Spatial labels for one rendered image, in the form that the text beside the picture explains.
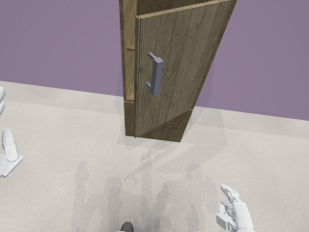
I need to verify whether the right robot hand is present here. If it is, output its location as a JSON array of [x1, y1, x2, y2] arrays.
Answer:
[[216, 184, 254, 232]]

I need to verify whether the left robot hand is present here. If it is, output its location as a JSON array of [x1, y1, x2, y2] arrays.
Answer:
[[0, 86, 23, 178]]

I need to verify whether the handle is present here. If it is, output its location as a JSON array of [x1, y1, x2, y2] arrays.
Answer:
[[146, 52, 164, 96]]

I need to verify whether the cupboard door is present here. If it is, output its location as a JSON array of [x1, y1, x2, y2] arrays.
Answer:
[[133, 0, 233, 138]]

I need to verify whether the robot left foot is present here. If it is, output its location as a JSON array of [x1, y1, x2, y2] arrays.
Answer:
[[121, 221, 133, 232]]

